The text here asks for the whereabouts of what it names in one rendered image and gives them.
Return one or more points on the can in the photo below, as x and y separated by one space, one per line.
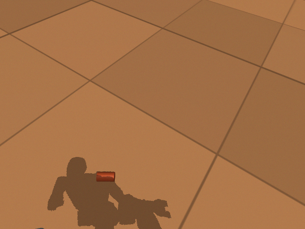
105 176

